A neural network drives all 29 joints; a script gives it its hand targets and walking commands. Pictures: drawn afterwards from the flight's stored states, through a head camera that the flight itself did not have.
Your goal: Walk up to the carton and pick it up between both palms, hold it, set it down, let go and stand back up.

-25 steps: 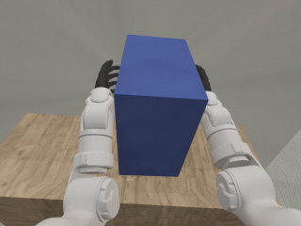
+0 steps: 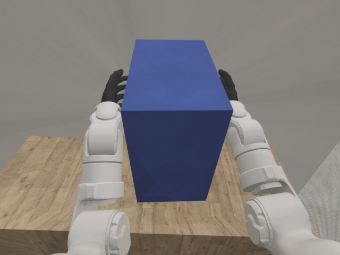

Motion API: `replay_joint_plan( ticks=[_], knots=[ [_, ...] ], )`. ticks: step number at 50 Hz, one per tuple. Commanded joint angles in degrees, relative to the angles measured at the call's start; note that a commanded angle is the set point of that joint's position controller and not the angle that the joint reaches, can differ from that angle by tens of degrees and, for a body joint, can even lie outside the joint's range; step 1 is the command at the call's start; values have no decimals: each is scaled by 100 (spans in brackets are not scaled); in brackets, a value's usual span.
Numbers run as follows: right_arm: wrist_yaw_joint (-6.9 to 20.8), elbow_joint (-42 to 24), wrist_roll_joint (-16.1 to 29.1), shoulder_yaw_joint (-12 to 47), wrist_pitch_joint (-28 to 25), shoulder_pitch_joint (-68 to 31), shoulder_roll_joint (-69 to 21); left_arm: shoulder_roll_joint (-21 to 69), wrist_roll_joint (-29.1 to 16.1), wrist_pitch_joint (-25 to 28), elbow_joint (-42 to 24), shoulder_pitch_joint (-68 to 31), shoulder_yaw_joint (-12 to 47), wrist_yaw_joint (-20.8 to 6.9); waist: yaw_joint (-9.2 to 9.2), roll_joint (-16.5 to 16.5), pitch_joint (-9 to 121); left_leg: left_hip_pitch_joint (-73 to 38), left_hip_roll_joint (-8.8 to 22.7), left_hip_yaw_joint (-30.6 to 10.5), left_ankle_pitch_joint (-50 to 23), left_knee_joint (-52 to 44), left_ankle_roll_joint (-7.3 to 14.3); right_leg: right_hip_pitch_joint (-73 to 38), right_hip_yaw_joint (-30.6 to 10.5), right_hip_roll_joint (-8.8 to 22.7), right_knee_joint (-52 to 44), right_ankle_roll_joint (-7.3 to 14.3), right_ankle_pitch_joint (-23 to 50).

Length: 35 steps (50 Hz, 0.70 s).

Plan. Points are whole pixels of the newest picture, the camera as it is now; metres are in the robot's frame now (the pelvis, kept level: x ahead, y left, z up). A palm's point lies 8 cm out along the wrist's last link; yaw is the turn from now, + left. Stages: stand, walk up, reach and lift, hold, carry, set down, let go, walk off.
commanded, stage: hold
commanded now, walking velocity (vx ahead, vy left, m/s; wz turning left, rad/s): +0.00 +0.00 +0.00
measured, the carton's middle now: (171, 120) +0.39 +0.01 +0.17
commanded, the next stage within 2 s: set down in 1.94 s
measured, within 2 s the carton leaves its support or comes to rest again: neither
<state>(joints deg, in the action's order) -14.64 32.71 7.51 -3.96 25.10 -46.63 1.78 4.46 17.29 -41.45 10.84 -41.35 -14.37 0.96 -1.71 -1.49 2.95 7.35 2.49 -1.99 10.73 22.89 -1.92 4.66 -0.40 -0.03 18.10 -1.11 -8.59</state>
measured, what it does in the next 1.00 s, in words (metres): stands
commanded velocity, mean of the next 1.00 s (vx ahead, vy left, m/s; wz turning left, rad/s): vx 0.00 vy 0.00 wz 0.00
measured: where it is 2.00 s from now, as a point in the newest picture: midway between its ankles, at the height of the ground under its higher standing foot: outside the picture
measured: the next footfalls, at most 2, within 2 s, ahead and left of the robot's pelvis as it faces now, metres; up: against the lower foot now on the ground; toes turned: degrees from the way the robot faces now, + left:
none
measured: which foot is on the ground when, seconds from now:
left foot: down 0.00-1.00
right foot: down 0.00-1.00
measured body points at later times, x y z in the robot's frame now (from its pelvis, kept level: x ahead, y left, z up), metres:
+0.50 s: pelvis +0.00 +0.00 +0.00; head -0.05 +0.02 +0.45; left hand +0.39 +0.14 +0.24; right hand +0.41 -0.12 +0.23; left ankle +0.02 +0.14 -0.75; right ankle +0.02 -0.14 -0.75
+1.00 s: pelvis +0.00 +0.00 +0.00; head -0.06 +0.02 +0.45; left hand +0.36 +0.14 +0.25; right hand +0.38 -0.12 +0.25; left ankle +0.02 +0.14 -0.75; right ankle +0.02 -0.14 -0.75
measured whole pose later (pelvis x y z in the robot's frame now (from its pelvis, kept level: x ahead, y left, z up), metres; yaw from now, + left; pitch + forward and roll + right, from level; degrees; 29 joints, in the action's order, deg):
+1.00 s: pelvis +0.00 +0.00 +0.00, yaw +0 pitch -6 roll -1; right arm -15.1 28.5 8.7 -3.5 28.9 -47.4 1.9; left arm 4.4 17.8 -46.3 5.2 -41.3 -14.4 -0.1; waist -2.3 -1.4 2.8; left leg 6.3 2.5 -2.0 10.6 22.9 -1.9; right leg 3.6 -0.4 0.0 18.1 -1.1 -8.5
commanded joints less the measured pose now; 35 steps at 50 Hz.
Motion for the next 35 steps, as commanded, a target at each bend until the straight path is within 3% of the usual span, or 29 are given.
replay_joint_plan(
  ticks=[1,2,3,4,6,7,8,10,11,12,14,15,16,17,18,19,20,24,25,27,29,30,31,32,34,35],
  knots=[
    [571,-710,741,1474,-351,-4448,-3801,3398,-731,236,72,-4207,2332,-923,-639,205,1333,-141,-523,176,49,-693,39,-889,263,-233,-212,-214,79],
    [601,-671,634,1288,-433,-4838,-3699,3340,-683,216,462,-4262,2153,-972,-595,77,1231,-57,-535,230,278,-742,113,-802,270,-197,-304,-234,-245],
    [642,-506,557,1285,-471,-4622,-3754,3401,-712,292,237,-4379,2279,-950,-652,165,1416,-121,-509,222,168,-728,78,-858,285,-227,-269,-202,-159],
    [644,-720,578,1336,-537,-4963,-3829,3438,-649,243,532,-4202,2201,-955,-578,179,1446,-34,-537,273,253,-791,128,-894,272,-206,-289,-220,-203],
    [663,-720,625,1284,-577,-5052,-3768,3354,-645,258,570,-4238,2108,-983,-587,-5,1559,-114,-495,244,410,-836,212,-896,269,-208,-324,-226,-313],
    [677,-634,505,1137,-626,-5118,-3659,3395,-591,199,825,-4169,2086,-1016,-693,65,1412,-68,-470,264,486,-807,199,-823,308,-237,-324,-185,-434],
    [687,-1064,527,1232,-730,-5480,-3781,3421,-651,229,814,-4274,2072,-1030,-549,-58,1704,-57,-467,286,419,-792,225,-903,260,-248,-348,-209,-435],
    [709,-565,467,1053,-645,-5336,-3634,3311,-451,220,1134,-4284,1793,-1027,-545,-13,1424,38,-447,260,864,-910,284,-760,233,-236,-399,-200,-858],
    [716,-613,451,1008,-659,-5318,-3619,3387,-474,204,1028,-4280,1898,-1012,-626,60,1412,143,-411,201,894,-1009,284,-935,321,-290,-299,-229,-692],
    [719,-808,507,1216,-679,-5294,-3732,3348,-486,210,921,-4113,1945,-986,-521,-39,1549,57,-442,265,677,-882,289,-968,296,-303,-307,-231,-575],
    [723,-566,513,1012,-684,-5260,-3489,3410,-410,158,1067,-4253,1902,-1006,-652,274,1397,85,-394,204,705,-952,218,-1001,293,-302,-282,-197,-435],
    [718,-553,562,1143,-666,-5165,-3516,3358,-364,139,1005,-4085,1870,-1004,-570,160,1509,56,-389,187,596,-948,224,-1072,308,-324,-266,-222,-334],
    [711,-340,461,978,-612,-5006,-3465,3330,-383,139,1036,-4243,1893,-1008,-695,294,1385,86,-389,140,717,-963,183,-1032,297,-287,-277,-198,-374],
    [713,-304,470,1002,-597,-4948,-3495,3295,-447,149,1020,-4229,1921,-994,-647,254,1249,187,-407,206,720,-957,175,-1095,297,-279,-276,-181,-353],
    [695,-590,550,1176,-634,-4976,-3632,3314,-451,151,869,-4158,1870,-998,-607,39,1537,-6,-444,215,409,-853,226,-1164,300,-296,-246,-222,-119],
    [670,-950,721,1397,-682,-5197,-3637,3393,-504,163,643,-4095,2046,-959,-504,241,1917,-226,-448,211,-41,-733,170,-1177,244,-322,-247,-206,157],
    [653,-796,672,1303,-640,-4925,-3519,3394,-521,117,617,-3948,2193,-947,-689,270,1838,-316,-471,196,-259,-683,96,-1273,282,-354,-233,-221,432],
    [420,-1823,1224,1996,-597,-4919,-3587,3341,-637,37,-120,-3594,2407,-962,-558,256,2667,-817,-595,192,-1476,-268,45,-1795,263,-416,-68,-302,1683],
    [389,-1636,1199,1977,-497,-4620,-3563,3385,-607,15,-129,-3566,2452,-953,-673,310,2411,-791,-582,122,-1530,-301,-4,-1735,290,-418,-74,-294,1742],
    [322,-1934,1331,2252,-431,-4668,-3723,3498,-766,20,-694,-3874,2811,-921,-725,345,2869,-982,-567,94,-1980,-117,-69,-1954,311,-474,73,-312,2133],
    [254,-1937,1375,2347,-267,-4410,-3693,3405,-820,-31,-691,-3803,2777,-930,-751,296,2714,-900,-599,99,-1840,-143,-68,-1969,263,-446,57,-329,2150],
    [233,-2287,1601,2510,-262,-4300,-3835,3515,-914,-39,-1150,-3824,2940,-918,-715,556,3048,-1063,-632,123,-2354,19,-131,-2089,249,-446,190,-320,2733],
    [186,-2084,1553,2443,-127,-4062,-3728,3344,-894,-103,-1146,-3602,2950,-931,-789,465,2756,-929,-638,97,-2284,-44,-159,-2093,266,-433,189,-364,2893],
    [170,-1953,1495,2422,-16,-3922,-3605,3266,-813,-144,-1168,-3483,2844,-943,-798,417,2421,-806,-629,71,-1980,-140,-148,-2042,277,-417,150,-347,2583],
    [147,-1870,1477,2348,101,-3710,-3504,3253,-733,-266,-1257,-3273,2877,-987,-844,457,2212,-835,-587,116,-2107,-152,-210,-1957,253,-426,140,-365,2625],
    [158,-1671,1518,2342,166,-3412,-3436,3211,-769,-302,-1471,-3234,2915,-1026,-836,642,2169,-872,-575,116,-2159,-153,-255,-2050,274,-400,177,-329,2579]
  ],
)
